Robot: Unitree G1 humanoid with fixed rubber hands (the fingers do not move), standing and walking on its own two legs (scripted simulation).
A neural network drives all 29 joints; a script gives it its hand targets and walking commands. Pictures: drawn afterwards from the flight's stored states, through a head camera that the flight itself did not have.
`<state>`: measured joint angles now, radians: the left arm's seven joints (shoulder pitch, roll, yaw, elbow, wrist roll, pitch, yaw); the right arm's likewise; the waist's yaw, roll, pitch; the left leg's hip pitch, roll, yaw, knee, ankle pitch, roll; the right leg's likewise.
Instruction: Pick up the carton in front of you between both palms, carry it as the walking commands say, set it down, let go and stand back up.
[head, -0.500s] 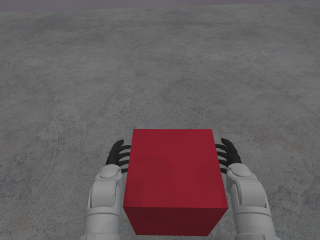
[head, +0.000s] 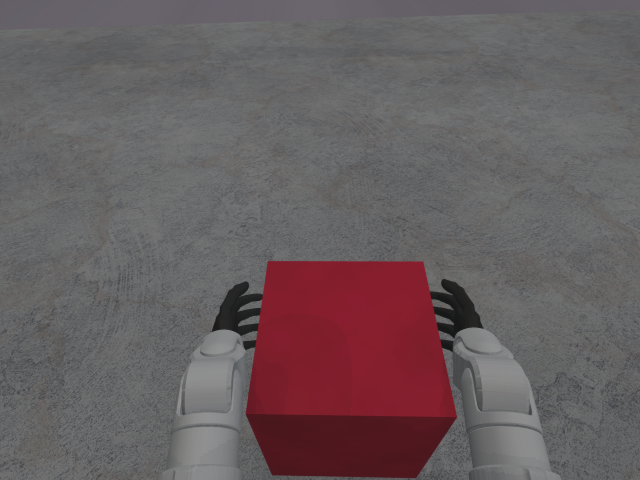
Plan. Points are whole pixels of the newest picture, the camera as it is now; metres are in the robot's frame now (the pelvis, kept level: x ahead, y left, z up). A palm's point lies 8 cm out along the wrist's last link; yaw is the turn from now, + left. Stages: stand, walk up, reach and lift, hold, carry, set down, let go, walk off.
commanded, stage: carry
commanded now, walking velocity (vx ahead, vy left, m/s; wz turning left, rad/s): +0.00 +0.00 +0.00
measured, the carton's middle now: (344, 373) +0.29 +0.00 -0.04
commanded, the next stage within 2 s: hold in 0.16 s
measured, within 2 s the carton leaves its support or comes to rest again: neither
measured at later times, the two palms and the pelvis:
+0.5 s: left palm (223, 358) +0.26 +0.15 +0.05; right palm (478, 359) +0.26 -0.15 +0.05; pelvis -0.03 +0.00 +0.01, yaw -1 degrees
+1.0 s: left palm (233, 341) +0.29 +0.14 +0.04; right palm (474, 350) +0.28 -0.16 +0.04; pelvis -0.05 +0.01 -0.01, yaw -3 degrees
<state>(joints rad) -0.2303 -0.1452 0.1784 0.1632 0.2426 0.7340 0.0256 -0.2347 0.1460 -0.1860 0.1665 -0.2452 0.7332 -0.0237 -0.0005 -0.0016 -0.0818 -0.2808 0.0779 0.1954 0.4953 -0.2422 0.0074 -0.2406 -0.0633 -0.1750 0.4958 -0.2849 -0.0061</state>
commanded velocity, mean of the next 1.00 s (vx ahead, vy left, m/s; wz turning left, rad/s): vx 0.00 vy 0.00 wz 0.00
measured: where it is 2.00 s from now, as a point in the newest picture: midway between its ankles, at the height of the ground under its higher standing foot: outside the picture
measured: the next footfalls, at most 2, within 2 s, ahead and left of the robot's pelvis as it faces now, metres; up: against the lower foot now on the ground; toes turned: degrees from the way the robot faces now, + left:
none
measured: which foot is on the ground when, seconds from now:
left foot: down 0.00-1.00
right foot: down 0.00-1.00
